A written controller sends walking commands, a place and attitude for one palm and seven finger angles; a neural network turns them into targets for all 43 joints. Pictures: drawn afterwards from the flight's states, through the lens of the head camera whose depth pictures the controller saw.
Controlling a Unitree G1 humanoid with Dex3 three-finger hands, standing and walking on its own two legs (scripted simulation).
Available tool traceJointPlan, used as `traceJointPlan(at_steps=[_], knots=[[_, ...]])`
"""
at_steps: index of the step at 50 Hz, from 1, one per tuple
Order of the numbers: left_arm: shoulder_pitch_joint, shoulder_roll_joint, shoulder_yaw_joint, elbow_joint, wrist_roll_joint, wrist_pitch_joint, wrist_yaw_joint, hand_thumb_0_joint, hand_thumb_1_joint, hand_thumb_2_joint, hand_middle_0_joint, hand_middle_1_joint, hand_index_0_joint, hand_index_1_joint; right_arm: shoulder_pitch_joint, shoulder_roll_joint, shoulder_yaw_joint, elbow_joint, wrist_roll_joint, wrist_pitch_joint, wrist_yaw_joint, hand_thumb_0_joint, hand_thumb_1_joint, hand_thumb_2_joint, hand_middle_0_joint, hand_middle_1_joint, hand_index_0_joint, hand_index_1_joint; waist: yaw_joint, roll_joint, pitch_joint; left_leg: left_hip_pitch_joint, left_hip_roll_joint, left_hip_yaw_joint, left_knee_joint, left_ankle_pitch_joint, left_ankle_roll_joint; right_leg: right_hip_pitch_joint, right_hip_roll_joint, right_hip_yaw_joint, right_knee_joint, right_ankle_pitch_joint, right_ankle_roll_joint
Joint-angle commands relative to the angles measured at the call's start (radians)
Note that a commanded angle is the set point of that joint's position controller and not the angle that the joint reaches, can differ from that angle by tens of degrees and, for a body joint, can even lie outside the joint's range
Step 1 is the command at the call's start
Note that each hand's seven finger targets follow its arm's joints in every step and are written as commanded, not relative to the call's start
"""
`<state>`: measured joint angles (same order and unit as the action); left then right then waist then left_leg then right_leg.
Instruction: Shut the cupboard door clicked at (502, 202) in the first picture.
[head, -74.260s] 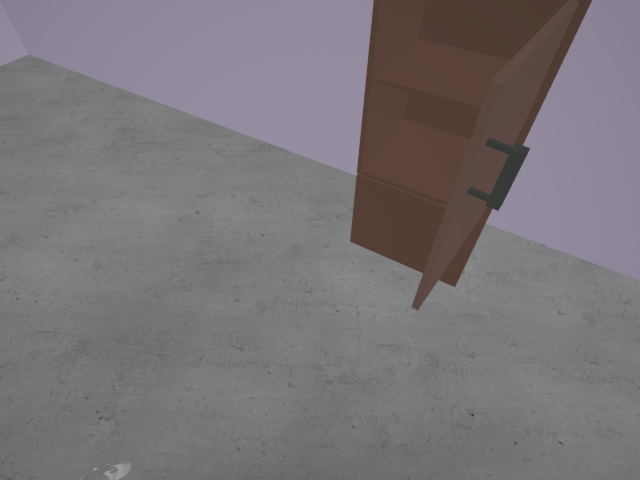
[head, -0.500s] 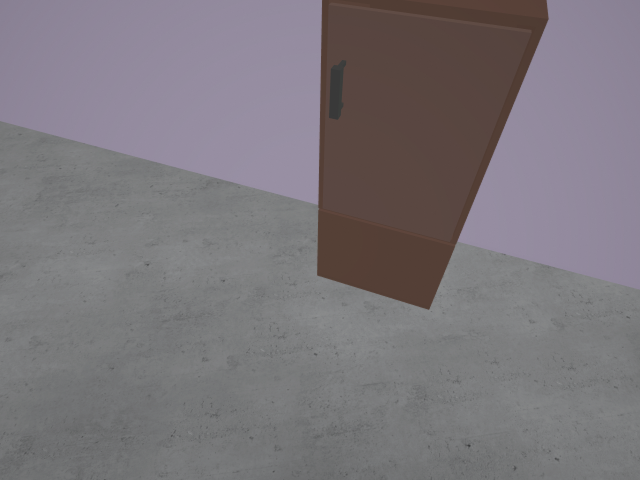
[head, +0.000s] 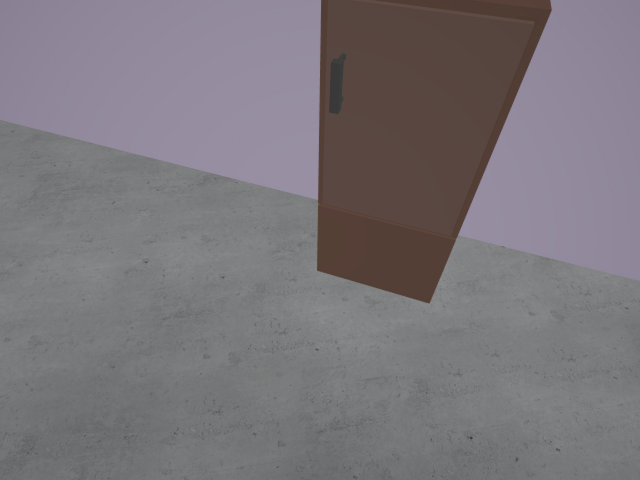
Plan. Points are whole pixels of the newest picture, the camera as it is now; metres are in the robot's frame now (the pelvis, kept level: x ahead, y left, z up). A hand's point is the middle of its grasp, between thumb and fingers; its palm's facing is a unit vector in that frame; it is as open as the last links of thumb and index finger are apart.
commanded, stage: look to check the result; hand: left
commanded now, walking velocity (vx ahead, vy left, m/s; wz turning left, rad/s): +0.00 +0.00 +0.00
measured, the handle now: (338, 83) +0.94 +0.00 +0.04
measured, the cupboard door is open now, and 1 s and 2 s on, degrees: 0 0 0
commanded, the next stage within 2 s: stand and wait in 0.16 s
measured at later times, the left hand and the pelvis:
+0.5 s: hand out of the picture -0.01 +0.17 -0.18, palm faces +0.01 -0.98 -0.18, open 7.4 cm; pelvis +0.00 +0.00 +0.00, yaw +0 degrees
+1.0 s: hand out of the picture +0.01 +0.18 -0.17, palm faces +0.01 -0.98 -0.21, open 7.4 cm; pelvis +0.01 +0.00 +0.00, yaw +0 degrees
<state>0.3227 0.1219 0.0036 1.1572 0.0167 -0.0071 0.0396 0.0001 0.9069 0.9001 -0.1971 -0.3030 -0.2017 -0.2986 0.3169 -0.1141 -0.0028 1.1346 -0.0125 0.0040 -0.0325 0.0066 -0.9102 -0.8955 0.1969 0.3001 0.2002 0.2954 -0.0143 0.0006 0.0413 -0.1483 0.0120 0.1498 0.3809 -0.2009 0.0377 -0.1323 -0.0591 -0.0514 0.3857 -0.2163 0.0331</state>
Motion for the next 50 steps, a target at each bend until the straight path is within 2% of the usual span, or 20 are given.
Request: traceJointPlan(at_steps=[1, 5, 8, 12, 14, 17, 28, 36, 39, 42, 50], knots=[[0.086, 0.084, 0.018, -0.014, 0.0, -0.004, 0.004, 0.0, 0.9, 0.9, -0.2, -0.3, -0.2, -0.3, 0.091, -0.095, -0.017, -0.014, 0.0, -0.013, -0.004, 0.0, -0.9, -0.9, 0.2, 0.3, 0.2, 0.3, 0.0, 0.003, 0.071, -0.012, 0.105, -0.126, -0.107, 0.023, -0.011, -0.068, -0.047, 0.06, -0.065, 0.059, -0.045], [0.082, 0.088, 0.02, -0.018, 0.0, -0.004, 0.004, 0.0, 0.9, 0.9, -0.2, -0.3, -0.2, -0.3, 0.091, -0.099, -0.017, -0.016, 0.0, -0.016, -0.004, 0.0, -0.9, -0.9, 0.2, 0.3, 0.2, 0.3, 0.0, 0.0, 0.06, -0.009, 0.106, -0.129, -0.108, 0.034, -0.01, -0.06, -0.048, 0.058, -0.06, 0.069, -0.044], [0.08, 0.091, 0.021, -0.018, 0.001, -0.002, 0.004, 0.0, 0.9, 0.9, -0.2, -0.3, -0.2, -0.3, 0.083, -0.097, -0.017, -0.015, 0.001, -0.014, -0.003, 0.0, -0.9, -0.9, 0.2, 0.3, 0.2, 0.3, 0.002, 0.006, 0.082, -0.02, 0.105, -0.126, -0.112, 0.011, -0.012, -0.069, -0.049, 0.057, -0.066, 0.054, -0.044], [0.077, 0.098, 0.022, -0.023, 0.001, -0.005, 0.004, 0.0, 0.9, 0.9, -0.2, -0.3, -0.2, -0.3, 0.087, -0.106, -0.02, -0.018, 0.002, -0.015, -0.002, 0.0, -0.9, -0.9, 0.2, 0.3, 0.2, 0.3, 0.001, -0.013, 0.066, -0.012, 0.104, -0.129, -0.105, 0.036, -0.009, -0.057, -0.048, 0.056, -0.065, 0.067, -0.044], [0.071, 0.092, 0.021, -0.021, 0.0, -0.003, 0.003, 0.0, 0.9, 0.9, -0.2, -0.3, -0.2, -0.3, 0.086, -0.105, -0.018, -0.016, 0.0, -0.015, -0.003, 0.0, -0.9, -0.9, 0.2, 0.3, 0.2, 0.3, -0.001, 0.004, 0.07, -0.014, 0.104, -0.131, -0.113, 0.014, -0.012, -0.064, -0.049, 0.058, -0.063, 0.053, -0.043], [0.072, 0.106, 0.022, -0.023, 0.001, -0.005, 0.003, 0.0, 0.9, 0.9, -0.2, -0.3, -0.2, -0.3, 0.079, -0.117, -0.021, -0.02, 0.003, -0.017, -0.002, 0.0, -0.9, -0.9, 0.2, 0.3, 0.2, 0.3, 0.002, -0.002, 0.05, 0.0, 0.105, -0.13, -0.102, 0.048, -0.008, -0.053, -0.05, 0.056, -0.062, 0.073, -0.043], [0.05, 0.12, 0.024, -0.024, 0.001, -0.006, 0.001, 0.0, 0.9, 0.9, -0.2, -0.3, -0.2, -0.3, 0.059, -0.132, -0.023, -0.021, 0.002, -0.018, -0.002, 0.0, -0.9, -0.9, 0.2, 0.3, 0.2, 0.3, 0.0, 0.002, 0.057, 0.008, 0.108, -0.127, -0.106, 0.064, -0.009, -0.051, -0.054, 0.058, -0.07, 0.079, -0.045], [0.032, 0.138, 0.026, -0.026, 0.0, -0.01, -0.001, 0.0, 0.9, 0.9, -0.2, -0.3, -0.2, -0.3, 0.036, -0.153, -0.025, -0.024, 0.002, -0.022, -0.002, 0.0, -0.9, -0.9, 0.2, 0.3, 0.2, 0.3, 0.001, -0.01, 0.032, 0.032, 0.11, -0.132, -0.1, 0.109, -0.007, -0.037, -0.056, 0.061, -0.075, 0.104, -0.045], [0.02, 0.146, 0.027, -0.028, 0.001, -0.011, -0.002, 0.0, 0.9, 0.9, -0.2, -0.3, -0.2, -0.3, 0.027, -0.157, -0.026, -0.024, 0.002, -0.021, -0.001, 0.0, -0.9, -0.9, 0.2, 0.3, 0.2, 0.3, 0.0, 0.005, 0.035, 0.03, 0.111, -0.131, -0.102, 0.112, -0.009, -0.032, -0.058, 0.058, -0.079, 0.104, -0.046], [0.02, 0.157, 0.028, -0.03, 0.001, -0.013, -0.002, 0.0, 0.9, 0.9, -0.2, -0.3, -0.2, -0.3, 0.017, -0.17, -0.027, -0.027, 0.003, -0.02, 0.0, 0.0, -0.9, -0.9, 0.2, 0.3, 0.2, 0.3, 0.003, -0.018, 0.043, 0.031, 0.112, -0.133, -0.101, 0.106, -0.007, -0.035, -0.058, 0.06, -0.089, 0.103, -0.047], [-0.01, 0.177, 0.029, -0.034, 0.001, -0.014, -0.006, 0.0, 0.9, 0.9, -0.2, -0.3, -0.2, -0.3, -0.011, -0.188, -0.027, -0.028, 0.001, -0.021, 0.002, 0.0, -0.9, -0.9, 0.2, 0.3, 0.2, 0.3, 0.001, 0.005, 0.033, 0.034, 0.113, -0.135, -0.11, 0.109, -0.012, -0.019, -0.062, 0.063, -0.096, 0.11, -0.048]])
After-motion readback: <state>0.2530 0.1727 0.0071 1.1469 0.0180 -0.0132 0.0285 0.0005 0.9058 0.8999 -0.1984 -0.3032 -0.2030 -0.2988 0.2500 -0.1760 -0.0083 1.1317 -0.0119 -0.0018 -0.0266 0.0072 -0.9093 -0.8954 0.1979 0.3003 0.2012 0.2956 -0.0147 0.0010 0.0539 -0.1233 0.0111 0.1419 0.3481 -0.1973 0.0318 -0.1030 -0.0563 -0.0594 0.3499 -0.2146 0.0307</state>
